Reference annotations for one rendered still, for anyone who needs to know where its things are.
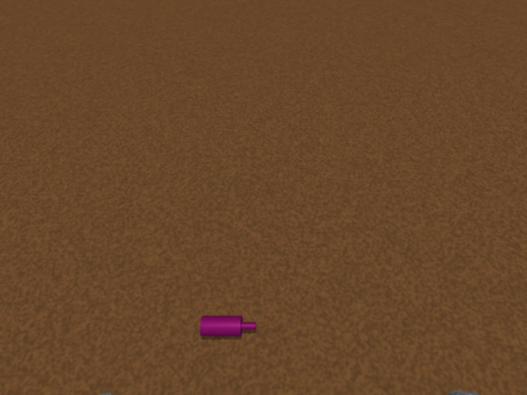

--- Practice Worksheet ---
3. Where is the bottle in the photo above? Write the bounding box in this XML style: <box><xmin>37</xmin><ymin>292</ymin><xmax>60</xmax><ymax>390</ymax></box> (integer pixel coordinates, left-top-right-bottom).
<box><xmin>200</xmin><ymin>316</ymin><xmax>256</xmax><ymax>336</ymax></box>

